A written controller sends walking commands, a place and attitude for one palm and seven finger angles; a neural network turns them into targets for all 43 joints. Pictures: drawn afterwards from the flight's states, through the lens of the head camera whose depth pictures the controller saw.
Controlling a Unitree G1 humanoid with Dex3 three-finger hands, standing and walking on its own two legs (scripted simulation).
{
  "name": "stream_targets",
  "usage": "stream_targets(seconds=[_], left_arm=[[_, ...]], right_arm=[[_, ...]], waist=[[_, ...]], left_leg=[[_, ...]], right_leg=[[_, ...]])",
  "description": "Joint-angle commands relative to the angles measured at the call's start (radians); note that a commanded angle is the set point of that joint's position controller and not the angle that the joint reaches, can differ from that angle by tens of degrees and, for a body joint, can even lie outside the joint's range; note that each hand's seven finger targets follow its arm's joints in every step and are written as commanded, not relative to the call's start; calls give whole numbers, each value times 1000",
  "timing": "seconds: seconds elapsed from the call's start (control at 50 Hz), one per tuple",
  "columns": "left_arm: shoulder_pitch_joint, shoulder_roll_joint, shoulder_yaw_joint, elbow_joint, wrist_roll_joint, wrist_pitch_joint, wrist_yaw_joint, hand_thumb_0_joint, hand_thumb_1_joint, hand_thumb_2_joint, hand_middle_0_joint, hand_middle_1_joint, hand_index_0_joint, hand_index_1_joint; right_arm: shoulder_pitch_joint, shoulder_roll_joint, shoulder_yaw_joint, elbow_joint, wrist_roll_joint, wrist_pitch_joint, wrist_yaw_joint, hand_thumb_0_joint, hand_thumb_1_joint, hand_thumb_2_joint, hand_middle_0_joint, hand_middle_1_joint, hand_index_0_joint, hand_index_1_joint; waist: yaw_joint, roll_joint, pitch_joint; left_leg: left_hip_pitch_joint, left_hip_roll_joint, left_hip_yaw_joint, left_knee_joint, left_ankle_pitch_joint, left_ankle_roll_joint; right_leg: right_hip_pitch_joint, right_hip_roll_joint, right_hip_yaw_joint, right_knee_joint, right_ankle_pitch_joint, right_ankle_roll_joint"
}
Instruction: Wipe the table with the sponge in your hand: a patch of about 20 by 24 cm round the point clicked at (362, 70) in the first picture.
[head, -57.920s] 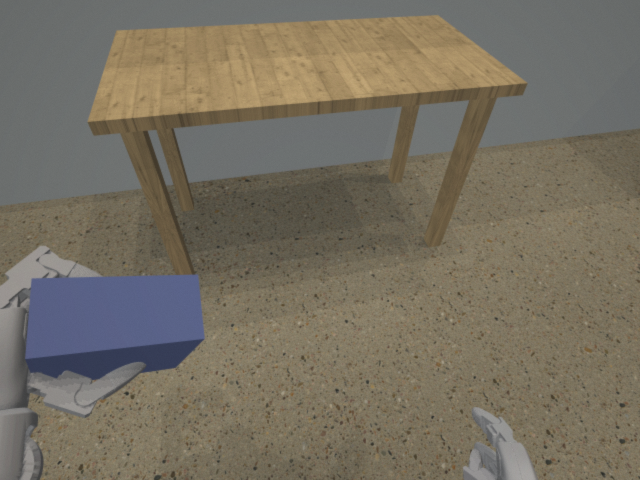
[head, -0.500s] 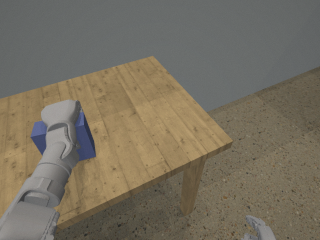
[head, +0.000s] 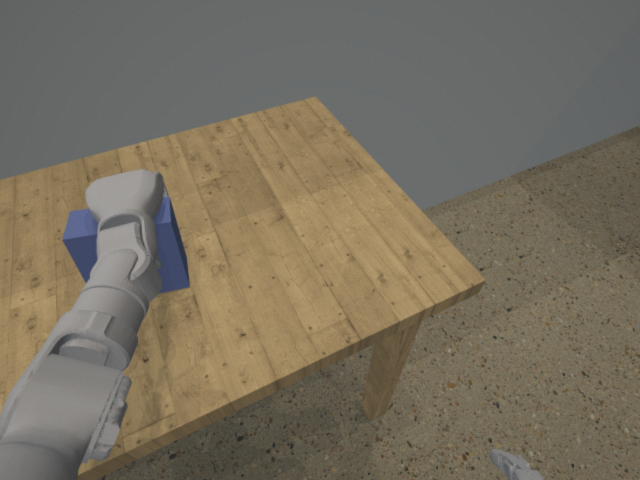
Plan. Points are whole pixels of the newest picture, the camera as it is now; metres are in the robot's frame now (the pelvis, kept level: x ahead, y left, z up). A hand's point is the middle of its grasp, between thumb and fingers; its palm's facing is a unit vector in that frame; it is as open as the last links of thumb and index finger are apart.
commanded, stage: slide back across to the first lane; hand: left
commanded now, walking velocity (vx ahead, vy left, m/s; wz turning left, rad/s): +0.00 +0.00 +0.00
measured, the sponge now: (138, 262) +0.40 +0.29 +0.02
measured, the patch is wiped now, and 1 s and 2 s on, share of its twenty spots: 0.95 1.00 1.00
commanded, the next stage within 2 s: wipe back along the first lane in 0.70 s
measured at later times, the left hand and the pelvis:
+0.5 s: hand (102, 228) +0.41 +0.32 +0.09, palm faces -0.04 -0.06 -1.00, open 10.2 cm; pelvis +0.02 +0.02 +0.00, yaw -1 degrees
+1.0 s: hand (72, 247) +0.38 +0.35 +0.08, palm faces -0.04 -0.04 -1.00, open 10.3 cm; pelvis +0.02 +0.03 +0.00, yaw +1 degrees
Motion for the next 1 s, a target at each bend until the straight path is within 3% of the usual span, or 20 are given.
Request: stream_targets(seconds=[0.0, 0.04, 0.06, 0.08, 0.14, 0.16, 0.24, 0.26, 0.34, 0.46, 0.54, 0.56, 0.62, 0.66, 0.76, 0.8, 0.86, 0.9, 0.96, 0.98], left_arm=[[-402, 225, 34, -20, 52, 3, 33, 0, 100, 1300, -1200, -1600, -1200, -1600], [-364, 218, 40, -9, 44, -7, 33, 0, 100, 1300, -1200, -1600, -1200, -1600], [-326, 260, 94, -8, 34, -14, 31, 0, 100, 1300, -1200, -1600, -1200, -1600], [-329, 261, 83, -23, 30, -21, 33, 0, 100, 1300, -1200, -1600, -1200, -1600], [-315, 243, 73, -56, 30, -27, 34, 0, 100, 1300, -1200, -1600, -1200, -1600], [-313, 289, 113, -71, 34, -32, 33, 0, 100, 1300, -1200, -1600, -1200, -1600], [-289, 331, 131, -138, 45, -26, 43, 0, 100, 1300, -1200, -1600, -1200, -1600], [-279, 374, 178, -173, 41, -29, 42, 0, 100, 1300, -1200, -1600, -1200, -1600], [-199, 329, 136, -205, 36, -3, 28, 0, 100, 1300, -1200, -1600, -1200, -1600], [-132, 357, 171, -312, 0, -3, -21, 0, 100, 1300, -1200, -1600, -1200, -1600], [-170, 355, 133, -317, 23, -19, -57, 0, 100, 1300, -1200, -1600, -1200, -1600], [-169, 383, 161, -326, 24, -28, -64, 0, 100, 1300, -1200, -1600, -1200, -1600], [-177, 349, 126, -338, 29, -59, -81, 0, 100, 1300, -1200, -1600, -1200, -1600], [-165, 359, 146, -377, 24, -85, -89, 0, 100, 1300, -1200, -1600, -1200, -1600], [-131, 414, 211, -404, 6, -127, -83, 0, 100, 1300, -1200, -1600, -1200, -1600], [-113, 351, 166, -398, 3, -127, -75, 0, 100, 1300, -1200, -1600, -1200, -1600], [-33, 355, 195, -453, -4, -125, -65, 0, 100, 1300, -1200, -1600, -1200, -1600], [-19, 277, 133, -490, -6, -111, -57, 0, 100, 1300, -1200, -1600, -1200, -1600], [56, 321, 194, -484, -21, -84, -48, 0, 100, 1300, -1200, -1600, -1200, -1600], [63, 283, 157, -478, -26, -72, -47, 0, 100, 1300, -1200, -1600, -1200, -1600]], right_arm=[[-29, -142, -49, -100, -14, -33, -7, 0, -900, -900, 200, 300, 200, 300], [-21, -141, -52, -106, -18, -33, -5, 0, -900, -900, 200, 300, 200, 300], [-30, -143, -52, -113, -19, -33, -5, 0, -900, -900, 200, 300, 200, 300], [-25, -144, -52, -113, -22, -31, -5, 0, -900, -900, 200, 300, 200, 300], [-23, -143, -57, -125, -19, -29, 2, 0, -900, -900, 200, 300, 200, 300], [-37, -147, -56, -129, -16, -29, 2, 0, -900, -900, 200, 300, 200, 300], [-40, -149, -57, -136, -17, -28, 7, 0, -900, -900, 200, 300, 200, 300], [-56, -150, -57, -141, -18, -30, 8, 0, -900, -900, 200, 300, 200, 300], [-65, -151, -59, -145, -14, -27, 17, 0, -900, -900, 200, 300, 200, 300], [-94, -157, -60, -168, -12, -29, 16, 0, -900, -900, 200, 300, 200, 300], [-83, -159, -57, -157, -12, -24, 7, 0, -900, -900, 200, 300, 200, 300], [-89, -160, -55, -159, -12, -26, 6, 0, -900, -900, 200, 300, 200, 300], [-73, -155, -58, -158, -16, -28, 4, 0, -900, -900, 200, 300, 200, 300], [-77, -155, -61, -165, -18, -31, 5, 0, -900, -900, 200, 300, 200, 300], [-71, -160, -61, -169, -23, -28, 4, 0, -900, -900, 200, 300, 200, 300], [-69, -152, -64, -166, -22, -27, 7, 0, -900, -900, 200, 300, 200, 300], [-89, -156, -65, -181, -23, -30, 18, 0, -900, -900, 200, 300, 200, 300], [-81, -150, -72, -178, -23, -32, 26, 0, -900, -900, 200, 300, 200, 300], [-98, -158, -69, -178, -23, -31, 31, 0, -900, -900, 200, 300, 200, 300], [-97, -154, -67, -177, -22, -30, 31, 0, -900, -900, 200, 300, 200, 300]], waist=[[-28, -39, -239], [-14, -48, -289], [14, -51, -318], [6, -54, -335], [3, -54, -301], [20, -50, -298], [27, -30, -282], [48, -16, -305], [42, -15, -266], [47, -21, -266], [16, -2, -195], [26, 20, -194], [15, 37, -214], [24, 62, -248], [36, 20, -272], [28, 13, -254], [53, 37, -280], [37, 35, -281], [56, 1, -265], [47, -11, -257]], left_leg=[[58, 57, 6, -32, 238, -16], [57, 54, 12, -23, 268, -17], [53, 57, 6, -29, 294, -20], [60, 56, 12, -22, 300, -19], [70, 60, 7, -32, 304, -19], [66, 63, -1, -39, 328, -19], [83, 58, 5, -51, 342, -18], [91, 60, -2, -56, 378, -20], [103, 59, 2, -62, 396, -27], [143, 61, -6, -69, 440, -21], [161, 63, -12, -73, 406, -23], [172, 67, -23, -76, 431, -28], [211, 66, -27, -58, 476, -35], [248, 74, -38, -49, 550, -43], [235, 75, -42, -45, 580, -48], [240, 77, -40, -39, 591, -51], [251, 84, -55, -38, 647, -58], [285, 91, -62, -23, 680, -63], [246, 89, -59, -39, 631, -61], [239, 84, -53, -40, 599, -60]], right_leg=[[125, -55, 7, -25, 181, -15], [164, -57, 13, -17, 234, -14], [190, -57, 17, -17, 256, -20], [210, -60, 17, -9, 277, -14], [199, -54, 9, -22, 261, -14], [203, -54, 16, -24, 269, -21], [239, -51, 13, -32, 276, -22], [258, -52, 16, -31, 294, -28], [268, -51, 9, -35, 309, -26], [301, -53, 15, -50, 351, -29], [244, -50, 4, -67, 289, -29], [233, -48, 2, -66, 278, -36], [216, -46, -4, -64, 289, -36], [213, -47, 0, -61, 311, -41], [244, -46, -2, -55, 342, -38], [222, -47, -10, -52, 339, -31], [230, -47, -4, -50, 342, -35], [202, -45, -12, -46, 336, -27], [227, -43, -6, -52, 320, -32], [233, -44, -13, -49, 314, -28]])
